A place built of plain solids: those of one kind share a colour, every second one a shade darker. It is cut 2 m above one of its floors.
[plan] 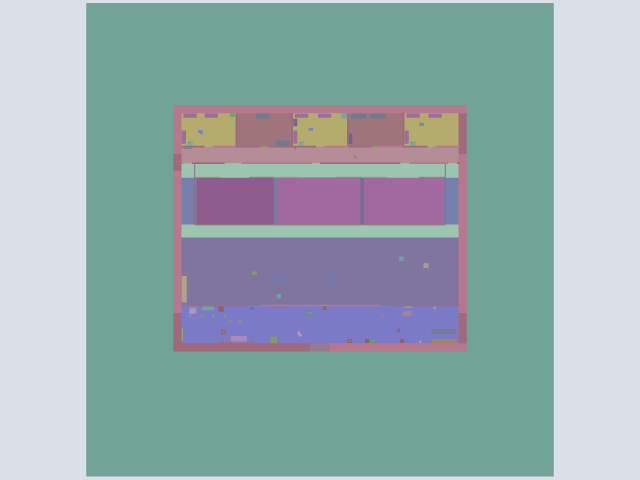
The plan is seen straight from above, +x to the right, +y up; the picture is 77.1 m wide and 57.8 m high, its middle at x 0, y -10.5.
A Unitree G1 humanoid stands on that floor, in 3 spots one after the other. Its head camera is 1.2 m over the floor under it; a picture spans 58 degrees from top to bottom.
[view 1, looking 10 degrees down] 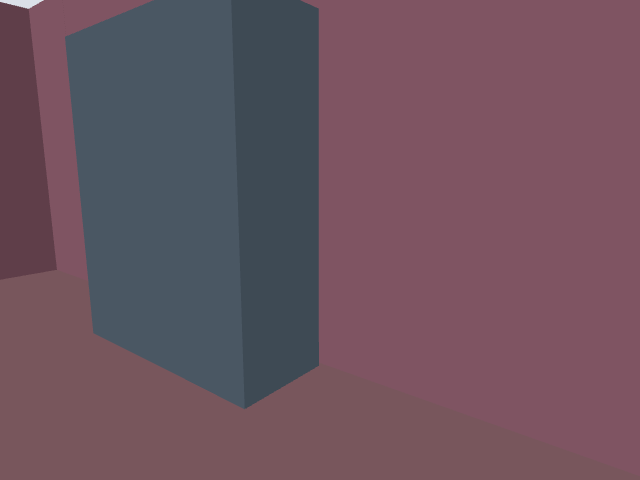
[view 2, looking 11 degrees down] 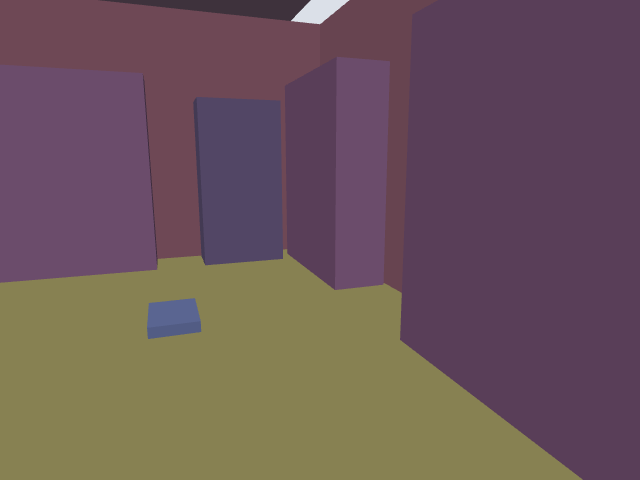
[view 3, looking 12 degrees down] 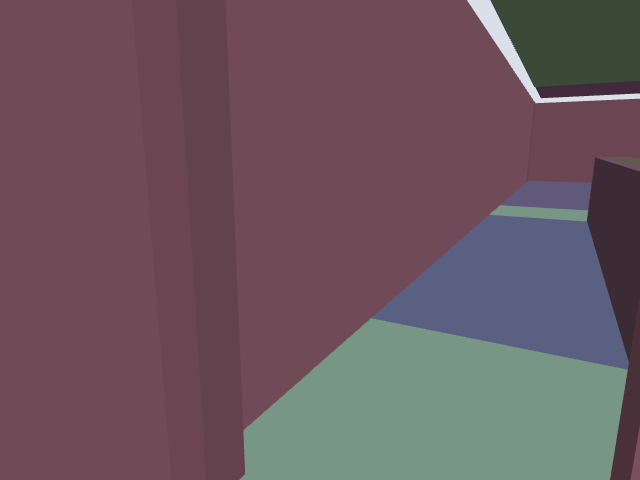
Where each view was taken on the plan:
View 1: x -4.61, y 2.80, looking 128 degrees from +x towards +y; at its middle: wall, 2.52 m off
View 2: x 2.10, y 2.80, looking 160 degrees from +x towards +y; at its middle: shelves_store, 4.24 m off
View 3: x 15.57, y -0.25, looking -61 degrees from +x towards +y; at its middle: wall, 2.32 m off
